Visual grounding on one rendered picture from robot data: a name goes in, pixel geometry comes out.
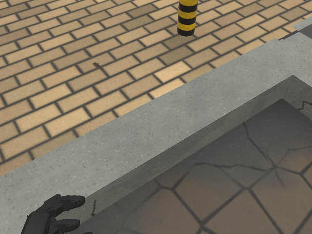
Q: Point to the left robot hand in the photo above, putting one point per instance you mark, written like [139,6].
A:
[42,221]

